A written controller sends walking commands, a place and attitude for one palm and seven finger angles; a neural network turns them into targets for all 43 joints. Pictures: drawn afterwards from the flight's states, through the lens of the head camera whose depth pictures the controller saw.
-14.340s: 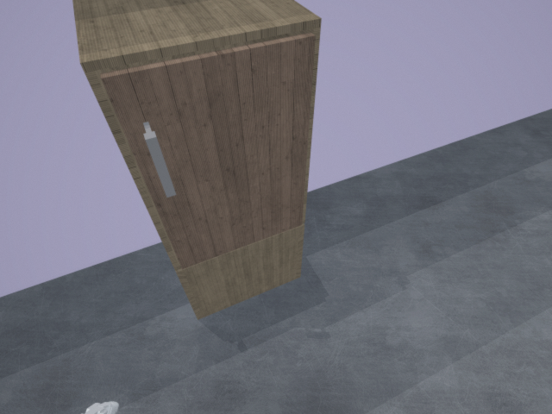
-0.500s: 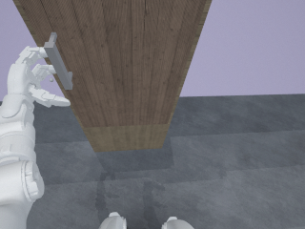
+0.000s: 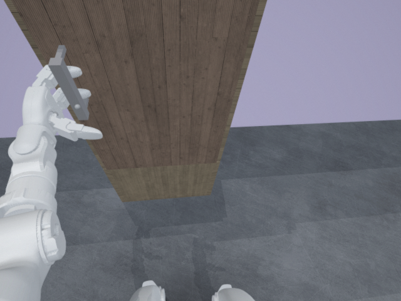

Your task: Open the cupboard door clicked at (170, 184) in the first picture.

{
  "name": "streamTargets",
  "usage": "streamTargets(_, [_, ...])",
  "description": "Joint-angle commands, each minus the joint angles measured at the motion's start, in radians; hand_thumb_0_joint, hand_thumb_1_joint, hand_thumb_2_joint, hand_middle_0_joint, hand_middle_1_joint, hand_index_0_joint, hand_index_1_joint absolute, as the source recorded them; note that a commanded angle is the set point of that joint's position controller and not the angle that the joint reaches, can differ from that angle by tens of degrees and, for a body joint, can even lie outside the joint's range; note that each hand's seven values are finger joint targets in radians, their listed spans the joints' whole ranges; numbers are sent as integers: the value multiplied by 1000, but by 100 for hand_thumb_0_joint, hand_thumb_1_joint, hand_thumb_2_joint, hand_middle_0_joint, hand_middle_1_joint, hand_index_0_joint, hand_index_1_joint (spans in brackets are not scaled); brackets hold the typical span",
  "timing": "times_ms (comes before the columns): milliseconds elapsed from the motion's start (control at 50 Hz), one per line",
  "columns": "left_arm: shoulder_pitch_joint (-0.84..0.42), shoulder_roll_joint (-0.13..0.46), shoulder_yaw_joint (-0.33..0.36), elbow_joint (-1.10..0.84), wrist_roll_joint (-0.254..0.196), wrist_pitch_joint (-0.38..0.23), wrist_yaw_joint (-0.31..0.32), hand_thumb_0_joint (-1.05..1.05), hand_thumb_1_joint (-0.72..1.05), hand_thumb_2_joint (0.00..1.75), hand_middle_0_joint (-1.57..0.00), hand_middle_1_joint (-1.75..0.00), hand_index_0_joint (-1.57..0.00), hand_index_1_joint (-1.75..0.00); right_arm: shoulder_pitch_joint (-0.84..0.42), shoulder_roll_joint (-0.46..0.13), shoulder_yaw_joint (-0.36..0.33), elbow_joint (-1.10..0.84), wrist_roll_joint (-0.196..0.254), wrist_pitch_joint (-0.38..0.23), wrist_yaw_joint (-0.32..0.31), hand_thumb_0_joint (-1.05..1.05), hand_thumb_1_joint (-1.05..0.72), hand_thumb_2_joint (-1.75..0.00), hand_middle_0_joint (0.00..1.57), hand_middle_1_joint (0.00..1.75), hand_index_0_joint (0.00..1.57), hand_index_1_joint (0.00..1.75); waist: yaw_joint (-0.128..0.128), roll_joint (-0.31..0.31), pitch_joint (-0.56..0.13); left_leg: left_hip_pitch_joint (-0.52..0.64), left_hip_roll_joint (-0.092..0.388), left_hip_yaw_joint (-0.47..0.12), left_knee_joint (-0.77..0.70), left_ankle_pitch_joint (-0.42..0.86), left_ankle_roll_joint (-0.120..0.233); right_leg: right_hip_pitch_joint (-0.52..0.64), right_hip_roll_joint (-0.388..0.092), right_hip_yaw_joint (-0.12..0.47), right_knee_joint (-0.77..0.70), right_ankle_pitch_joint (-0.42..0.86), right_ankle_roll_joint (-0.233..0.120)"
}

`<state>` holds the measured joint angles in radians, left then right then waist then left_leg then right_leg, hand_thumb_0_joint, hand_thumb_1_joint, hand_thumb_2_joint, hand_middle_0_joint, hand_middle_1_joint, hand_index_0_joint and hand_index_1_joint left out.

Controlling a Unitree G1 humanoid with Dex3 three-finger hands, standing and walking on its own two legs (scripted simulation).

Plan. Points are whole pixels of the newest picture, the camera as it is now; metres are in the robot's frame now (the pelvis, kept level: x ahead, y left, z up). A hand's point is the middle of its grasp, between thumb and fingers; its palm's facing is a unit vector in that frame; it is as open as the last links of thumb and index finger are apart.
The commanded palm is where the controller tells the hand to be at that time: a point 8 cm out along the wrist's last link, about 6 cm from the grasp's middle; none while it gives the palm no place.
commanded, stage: slide the fingers in behind the handle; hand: left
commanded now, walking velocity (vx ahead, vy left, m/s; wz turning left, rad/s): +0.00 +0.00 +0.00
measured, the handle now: (73, 85) +0.53 +0.23 +0.09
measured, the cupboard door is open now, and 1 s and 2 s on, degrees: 0 0 37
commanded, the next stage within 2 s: close the thumb around the handle in 0.34 s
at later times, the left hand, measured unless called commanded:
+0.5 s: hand (78, 103) +0.48 +0.21 +0.09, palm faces +0.04 -1.00 -0.01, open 13.9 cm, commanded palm +0.46 +0.26 +0.09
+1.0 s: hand (79, 105) +0.48 +0.21 +0.09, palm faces +0.05 -1.00 +0.00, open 6.5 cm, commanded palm +0.45 +0.26 +0.09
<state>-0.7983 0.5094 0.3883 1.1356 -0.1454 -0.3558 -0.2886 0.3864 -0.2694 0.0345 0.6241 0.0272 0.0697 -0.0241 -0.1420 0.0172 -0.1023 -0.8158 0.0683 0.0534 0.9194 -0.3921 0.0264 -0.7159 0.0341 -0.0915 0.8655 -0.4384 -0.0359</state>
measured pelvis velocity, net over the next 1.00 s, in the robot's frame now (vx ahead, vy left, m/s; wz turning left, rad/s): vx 0.00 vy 0.00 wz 0.00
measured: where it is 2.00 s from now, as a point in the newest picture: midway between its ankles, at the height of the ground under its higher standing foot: outside the picture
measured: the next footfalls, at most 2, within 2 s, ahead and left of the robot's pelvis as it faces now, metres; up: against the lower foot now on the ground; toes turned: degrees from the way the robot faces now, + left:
none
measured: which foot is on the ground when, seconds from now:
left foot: down 0.00-1.00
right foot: down 0.00-1.00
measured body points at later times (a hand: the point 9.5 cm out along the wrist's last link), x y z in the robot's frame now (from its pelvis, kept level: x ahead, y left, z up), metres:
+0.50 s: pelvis +0.01 +0.01 +0.00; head +0.10 +0.02 +0.44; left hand +0.47 +0.27 +0.10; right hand +0.02 -0.26 -0.11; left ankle +0.03 +0.10 -0.69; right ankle -0.01 -0.10 -0.69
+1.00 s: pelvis +0.00 +0.00 +0.00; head +0.09 +0.02 +0.44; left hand +0.47 +0.27 +0.09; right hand +0.03 -0.26 -0.11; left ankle +0.03 +0.10 -0.69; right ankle -0.01 -0.10 -0.69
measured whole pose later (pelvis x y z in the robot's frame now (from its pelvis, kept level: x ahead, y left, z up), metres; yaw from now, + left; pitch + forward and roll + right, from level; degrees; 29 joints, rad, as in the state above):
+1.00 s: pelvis +0.00 +0.00 +0.00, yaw +0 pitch +16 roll -2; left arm -0.81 0.48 0.37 1.14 -0.14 -0.38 -0.24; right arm 0.37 -0.27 0.03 0.63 0.02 0.07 -0.02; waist -0.14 0.02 -0.10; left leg -0.82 0.06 0.05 0.92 -0.39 0.03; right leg -0.72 0.03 -0.09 0.87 -0.44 -0.03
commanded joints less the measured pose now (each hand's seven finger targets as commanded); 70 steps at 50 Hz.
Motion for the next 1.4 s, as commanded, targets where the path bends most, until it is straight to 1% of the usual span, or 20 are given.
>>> streamTargets(0, [-467, 258, 29, -220, -11, -93, 22, 0, -50, 30, -30, -120, -30, -120, 121, -174, -67, -56, -7, -28, -12, 0, -90, -90, 20, 30, 20, 30, -11, 81, -381, 343, -41, -89, -68, 289, 19, 58, 24, 79, -105, 324, 26])
streamTargets(60, [-474, 275, 37, -206, 0, -97, 31, 0, -50, 30, -30, -120, -30, -120, 122, -177, -66, -55, -6, -31, -14, 0, -90, -90, 20, 30, 20, 30, -6, 100, -392, 342, -43, -91, -71, 282, 18, 60, 23, 79, -100, 313, 24])
streamTargets(120, [-487, 234, 5, -205, 5, -90, 33, 0, -50, 30, -30, -120, -30, -120, 125, -174, -67, -52, -9, -32, -11, 0, -90, -90, 20, 30, 20, 30, -15, 131, -408, 389, -40, -97, -68, 312, 14, 29, 26, 71, -99, 317, 22])
streamTargets(160, [-457, 273, 42, -198, 1, -91, 31, 0, -50, 30, -30, -120, -30, -120, 132, -180, -68, -53, -9, -30, -11, 0, -90, -90, 20, 30, 20, 30, 0, 116, -430, 386, -39, -96, -63, 340, 14, 48, 27, 72, -91, 345, 22])
streamTargets(220, [-460, 248, 21, -187, -3, -77, 24, 0, -50, 30, -30, -120, -30, -120, 133, -179, -68, -55, -8, -27, -11, 0, -90, -90, 20, 30, 20, 30, -11, 88, -405, 361, -41, -90, -68, 326, 16, 61, 27, 71, -98, 352, 26])
streamTargets(260, [-424, 285, 59, -190, -4, -80, 24, 0, -50, 30, -30, -120, -30, -120, 137, -182, -69, -60, -9, -23, -11, 0, -90, -90, 20, 30, 20, 30, 7, 84, -425, 358, -42, -86, -66, 352, 17, 85, 27, 73, -94, 377, 24])
streamTargets(380, [-426, 201, 0, -265, -10, -97, 24, 0, -50, 30, -30, -120, -30, -120, 130, -171, -75, -62, -11, -21, -4, 0, -90, -90, 20, 30, 20, 30, 9, 161, -446, 458, -34, -102, -65, 422, 5, 29, 32, 56, -87, 376, 15])
streamTargets(420, [-411, 183, -5, -273, -18, -99, 29, 0, -50, 30, -30, -120, -30, -120, 129, -172, -79, -58, -11, -21, -1, 0, -90, -90, 20, 30, 20, 30, 6, 136, -440, 463, -32, -102, -64, 424, 5, 24, 34, 55, -91, 375, 18])
streamTargets(520, [-412, 190, 0, -209, -14, -64, 41, 0, -22, 42, -32, -123, -32, -123, 125, -175, -75, -57, -7, -13, -3, 0, -90, -90, 20, 30, 20, 30, -6, 62, -353, 375, -39, -93, -81, 347, 14, 45, 30, 56, -104, 355, 24])
streamTargets(580, [-426, 250, 40, -236, 2, -79, 57, 0, -5, 49, -33, -125, -33, -125, 122, -176, -72, -63, -9, -13, -8, 0, -90, -90, 20, 30, 20, 30, 10, 85, -382, 380, -41, -95, -82, 352, 12, 63, 25, 63, -97, 357, 20])
streamTargets(660, [-428, 197, 5, -297, -2, -125, 56, 0, 17, 59, -35, -127, -35, -127, 111, -164, -72, -64, -13, -22, -1, 0, -90, -90, 20, 30, 20, 30, 14, 153, -443, 462, -36, -103, -68, 420, 3, 39, 30, 59, -82, 377, 15])
streamTargets(740, [-414, 181, -9, -226, -9, -106, 42, 0, 40, 68, -36, -130, -36, -130, 114, -173, -73, -55, -9, -18, -2, 0, -90, -90, 20, 30, 20, 30, -8, 72, -377, 406, -37, -104, -75, 352, 10, 39, 31, 57, -97, 344, 19])
streamTargets(820, [-442, 165, -30, -192, -8, -68, 40, 0, 62, 78, -38, -132, -38, -132, 108, -176, -71, -57, -6, -20, -8, 0, -90, -90, 20, 30, 20, 30, -14, 68, -336, 374, -41, -102, -89, 282, 12, 19, 25, 58, -113, 294, 22])
streamTargets(900, [-437, 229, 24, -220, -9, -91, 48, 0, 84, 88, -40, -134, -40, -134, 109, -176, -69, -60, -9, -25, -12, 0, -90, -90, 20, 30, 20, 30, 8, 82, -402, 379, -44, -96, -78, 313, 13, 60, 24, 70, -103, 327, 20])
streamTargets(920, [-444, 211, 3, -211, -5, -92, 45, 0, 90, 90, -40, -135, -40, -135, 107, -172, -67, -58, -8, -25, -11, 0, -90, -90, 20, 30, 20, 30, -3, 84, -383, 370, -44, -93, -75, 306, 14, 51, 23, 70, -103, 325, 21])
streamTargets(1000, [-425, 283, 56, -203, -2, -100, 42, 0, 90, 90, -40, -135, -40, -135, 113, -180, -66, -60, -9, -25, -13, 0, -90, -90, 20, 30, 20, 30, 11, 68, -397, 329, -47, -88, -76, 288, 16, 94, 22, 80, -102, 331, 24])
streamTargets(1060, [-414, 251, 31, -244, -7, -108, 26, 0, 90, 90, -40, -135, -40, -135, 106, -170, -66, -72, -6, -26, -11, 0, -90, -90, 20, 30, 20, 30, 18, 119, -442, 368, -49, -81, -69, 337, 15, 107, 23, 81, -94, 378, 21])
streamTargets(1220, [-388, 306, 72, -207, -13, -82, 26, 0, 90, 90, -40, -135, -40, -135, 110, -179, -65, -74, -3, -17, -18, 0, -90, -90, 20, 30, 20, 30, 15, 76, -367, 295, -49, -72, -83, 279, 20, 122, 22, 87, -112, 353, 27])
streamTargets(1240, [-434, 218, 9, -236, -21, -86, 26, 0, 90, 90, -40, -135, -40, -135, 111, -168, -63, -73, -6, -21, -14, 0, -90, -90, 20, 30, 20, 30, -6, 93, -372, 330, -50, -77, -81, 300, 21, 101, 25, 80, -110, 363, 25])
streamTargets(1380, [-230, 183, 24, -297, -43, -84, 25, 0, 90, 90, -40, -135, -40, -135, 94, -165, -75, -99, -4, -20, 0, 0, -90, -90, 20, 30, 20, 30, 51, 76, -426, 371, -48, -67, -86, 364, 15, 141, 28, 70, -100, 414, 21])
